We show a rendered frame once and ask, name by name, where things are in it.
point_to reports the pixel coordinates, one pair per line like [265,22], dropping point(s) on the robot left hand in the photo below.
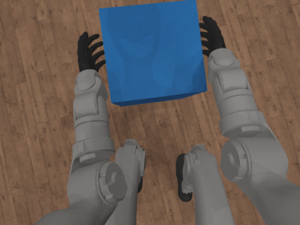
[85,58]

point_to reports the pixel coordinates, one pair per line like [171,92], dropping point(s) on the robot left upper arm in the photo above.
[93,192]

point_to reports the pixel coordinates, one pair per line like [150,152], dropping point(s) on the robot shin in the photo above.
[128,142]
[186,186]

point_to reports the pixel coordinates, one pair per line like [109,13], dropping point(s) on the robot right upper arm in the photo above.
[259,166]

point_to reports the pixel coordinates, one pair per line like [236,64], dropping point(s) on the right robot forearm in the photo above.
[238,112]

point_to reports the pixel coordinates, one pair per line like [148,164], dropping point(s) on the carton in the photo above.
[153,52]

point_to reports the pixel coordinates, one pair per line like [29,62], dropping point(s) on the robot right hand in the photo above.
[214,38]

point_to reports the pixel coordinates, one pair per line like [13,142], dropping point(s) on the left robot forearm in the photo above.
[93,142]

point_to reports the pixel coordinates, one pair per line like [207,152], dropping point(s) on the robot left shin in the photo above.
[128,142]

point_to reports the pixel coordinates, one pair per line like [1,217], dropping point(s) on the robot right shin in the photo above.
[186,186]

